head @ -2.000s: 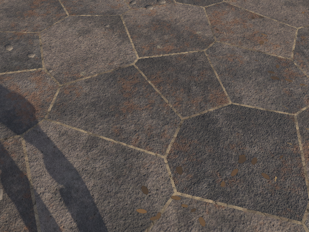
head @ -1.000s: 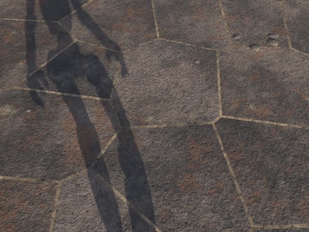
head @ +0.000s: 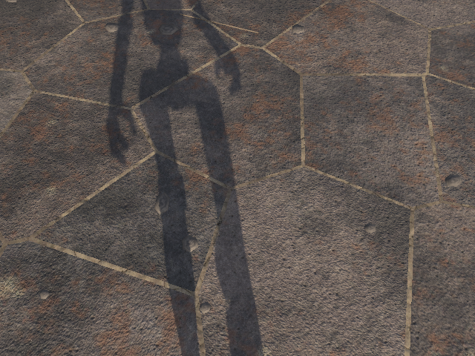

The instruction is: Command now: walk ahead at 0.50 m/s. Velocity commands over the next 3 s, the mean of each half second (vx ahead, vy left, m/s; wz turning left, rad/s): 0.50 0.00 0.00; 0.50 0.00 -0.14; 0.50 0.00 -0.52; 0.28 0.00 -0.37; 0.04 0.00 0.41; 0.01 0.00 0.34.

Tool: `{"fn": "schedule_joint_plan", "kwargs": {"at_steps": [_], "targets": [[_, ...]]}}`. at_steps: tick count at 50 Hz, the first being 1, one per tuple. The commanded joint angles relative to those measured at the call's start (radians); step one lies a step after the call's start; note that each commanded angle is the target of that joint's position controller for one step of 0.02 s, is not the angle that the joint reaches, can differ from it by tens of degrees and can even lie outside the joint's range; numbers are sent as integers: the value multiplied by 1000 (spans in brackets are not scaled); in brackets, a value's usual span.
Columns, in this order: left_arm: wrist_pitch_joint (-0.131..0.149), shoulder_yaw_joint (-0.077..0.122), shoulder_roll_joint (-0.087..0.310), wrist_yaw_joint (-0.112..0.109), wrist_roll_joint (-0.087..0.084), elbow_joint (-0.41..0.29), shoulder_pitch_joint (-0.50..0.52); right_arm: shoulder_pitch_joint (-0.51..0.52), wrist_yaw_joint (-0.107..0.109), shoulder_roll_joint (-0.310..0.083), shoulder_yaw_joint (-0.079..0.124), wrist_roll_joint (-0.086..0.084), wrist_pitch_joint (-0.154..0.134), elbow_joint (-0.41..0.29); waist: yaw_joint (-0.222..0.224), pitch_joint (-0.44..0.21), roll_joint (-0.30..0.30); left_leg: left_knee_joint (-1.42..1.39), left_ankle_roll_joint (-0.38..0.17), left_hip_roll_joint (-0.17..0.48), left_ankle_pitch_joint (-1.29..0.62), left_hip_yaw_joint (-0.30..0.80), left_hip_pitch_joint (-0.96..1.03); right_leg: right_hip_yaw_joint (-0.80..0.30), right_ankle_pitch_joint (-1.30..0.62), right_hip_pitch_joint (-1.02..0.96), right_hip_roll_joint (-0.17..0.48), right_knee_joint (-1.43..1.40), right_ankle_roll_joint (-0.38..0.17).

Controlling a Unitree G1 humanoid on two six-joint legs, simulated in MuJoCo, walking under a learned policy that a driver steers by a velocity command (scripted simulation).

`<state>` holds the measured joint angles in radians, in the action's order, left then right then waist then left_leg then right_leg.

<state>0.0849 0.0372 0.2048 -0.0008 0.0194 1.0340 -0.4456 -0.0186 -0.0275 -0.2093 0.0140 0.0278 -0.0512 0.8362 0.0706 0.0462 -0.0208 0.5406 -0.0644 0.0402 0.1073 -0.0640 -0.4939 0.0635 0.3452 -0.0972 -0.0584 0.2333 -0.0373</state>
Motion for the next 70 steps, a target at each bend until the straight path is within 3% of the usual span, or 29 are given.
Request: {"fn": "schedule_joint_plan", "kwargs": {"at_steps": [1, 2, 3, 4, 5, 8, 11, 17, 24, 27, 29, 30, 31, 32, 33, 36, 40, 50, 53, 55, 56, 57, 58, 59, 60, 61, 63, 66, 70], "targets": [[-1, 26, 152, -8, -1, -30, 8, -274, 21, -136, 51, 15, -32, 43, -170, -123, 53, -99, -67, -48, 29, -12, 368, -49, -826, 99, 224, 358, -98], [2, 9, 101, -3, -21, -69, 2, -445, 35, -222, 75, 41, -40, 73, -218, -258, -59, -116, -138, 179, 117, 252, 658, 1, -527, 346, 158, 666, -65], [2, 1, 43, 1, -39, -76, -96, -485, 30, -300, 98, 31, -30, 87, -178, -349, -258, -233, -258, 404, 131, 684, 828, 11, 179, 642, -17, 973, -38], [-6, 28, 142, -5, -11, -70, -14, -405, 23, -238, 87, -4, -20, 78, -161, -253, -89, -255, -229, 347, 184, 653, 740, -114, 152, 726, 42, 1040, -56], [-1, 28, 129, 1, -10, -91, 52, -308, 21, -180, 71, -11, -21, 63, -128, -124, -53, -279, -203, 311, 153, 507, 601, -117, 59, 745, 83, 1019, -60], [-22, 22, 84, 17, 14, -83, 67, -238, 23, -87, 44, -14, -38, 78, -54, -34, -53, -366, -129, 192, -12, 284, 380, -103, -53, 630, 147, 891, -35], [-45, 22, 69, 31, 19, -95, 102, -304, 26, -109, 47, -22, -58, 116, -38, -23, -42, -402, -143, 172, -114, 217, 362, -75, -103, 646, 155, 846, -6], [-50, 13, 68, 36, 10, -174, 340, -402, 26, -111, 43, -20, -54, 157, -82, 42, -31, -444, -138, 139, -173, 139, 413, -31, -286, 766, 173, 601, 30], [-38, 2, 72, 30, 4, -238, 499, -496, 39, -123, 43, -6, -47, 206, -122, 67, -47, -383, -132, 179, -350, 107, 581, 7, -291, 736, 124, 376, -17], [-24, 14, 92, 20, 4, -221, 412, -457, 47, -144, 49, -1, -43, 211, -66, 25, -56, -241, -104, 187, -636, 78, 613, 31, -183, 577, 69, 313, -66], [-5, 41, 137, 3, 19, -121, 112, -429, 44, -140, 47, -8, -37, 205, 55, -133, -13, 109, -70, 123, -651, 24, 497, 24, -218, 196, 49, 232, -118], [1, 67, 235, -9, 45, -93, -52, -457, 38, -82, 30, -31, -39, 167, 86, -270, 117, 442, -36, 44, -274, -25, 227, -284, -125, -98, 303, 211, -191], [-9, 81, 290, 0, 33, -86, -61, -548, 30, -39, 29, -45, -38, 172, 36, -354, 279, 727, -17, -133, 446, 20, -47, -720, -126, -241, 499, 70, -304], [-18, 71, 235, 6, -2, -99, 49, -447, 34, -118, 51, -19, -31, 165, 6, -228, 114, 778, -36, -58, 370, 133, -128, -648, -30, -124, 437, 43, -262], [-16, 53, 169, 9, -9, -118, 149, -376, 27, -110, 51, -17, -37, 141, -24, -99, 75, 739, -38, -16, 269, 123, -138, -503, -48, 32, 404, 11, -233], [1, 23, 73, 6, -8, -95, 194, -372, 14, -58, 45, 8, -14, 148, -97, -18, 85, 603, -13, 48, 168, 105, -11, -276, -228, 250, 290, -67, -160], [18, 29, 116, 2, -16, -51, 93, -268, 3, -50, 45, 17, 7, 105, -100, 7, 69, 491, 40, 66, 97, 59, -72, -232, -349, 259, 253, -102, -193], [-1, 37, 137, -6, -5, -34, -56, 91, 8, -66, 29, -9, -2, -44, 1, 30, 93, 92, 92, 15, -76, 41, -128, -260, -509, 112, 226, -21, -188], [-8, 50, 161, -15, 2, -51, -26, 73, 11, -96, 35, -15, -18, -66, -27, 18, 108, 17, 68, 0, -3, 62, -38, -300, -571, 91, 244, 51, -163], [-8, 60, 183, -12, -1, -70, 29, -89, 22, -126, 50, -13, -34, -27, -105, -44, 94, -70, 39, -42, 40, 42, 206, -290, -668, 149, 213, 202, -127], [-4, 56, 161, -6, -8, -80, 38, -241, 34, -168, 67, 2, -49, 13, -165, -138, 26, -111, 8, 5, 34, 84, 426, -240, -617, 233, 143, 408, -104], [-1, 39, 89, -2, -32, -128, 24, -392, 49, -261, 89, 30, -56, 11, -202, -306, -114, -151, -49, 270, 218, 369, 690, -161, -304, 431, 49, 717, -73], [-7, 36, 54, -5, -43, -150, -71, -363, 42, -319, 102, 29, -38, 9, -134, -357, -310, -282, -132, 434, 260, 750, 781, -104, 223, 681, -52, 913, -64], [-25, 50, 127, -10, -15, -120, -43, -277, 40, -213, 83, 15, -24, -10, -101, -230, -137, -288, -125, 391, 379, 689, 653, -144, 149, 731, 36, 1005, -77], [-28, 52, 122, 1, -5, -124, 19, -207, 37, -132, 62, 5, -25, -24, -91, -108, -37, -307, -102, 338, 350, 527, 517, -145, 52, 729, 74, 989, -73], [-31, 49, 95, 10, -4, -132, 51, -178, 36, -105, 54, 5, -29, -22, -76, -58, -35, -335, -79, 291, 236, 398, 433, -138, -5, 703, 103, 952, -63], [-55, 51, 86, 26, 15, -140, 68, -198, 42, -88, 47, -2, -42, 0, -55, -30, -86, -362, -55, 235, 75, 242, 365, -122, -45, 671, 131, 922, -40], [-77, 48, 76, 42, 14, -178, 137, -256, 38, -102, 53, -14, -68, 25, -49, -34, -73, -380, -69, 234, -88, 134, 381, -106, -115, 724, 142, 916, -22], [-84, 40, 76, 59, 14, -236, 278, -307, 36, -109, 56, -9, -70, 45, -66, 3, -57, -403, -79, 221, -154, 16, 409, -84, -240, 814, 154, 793, -2]]}}
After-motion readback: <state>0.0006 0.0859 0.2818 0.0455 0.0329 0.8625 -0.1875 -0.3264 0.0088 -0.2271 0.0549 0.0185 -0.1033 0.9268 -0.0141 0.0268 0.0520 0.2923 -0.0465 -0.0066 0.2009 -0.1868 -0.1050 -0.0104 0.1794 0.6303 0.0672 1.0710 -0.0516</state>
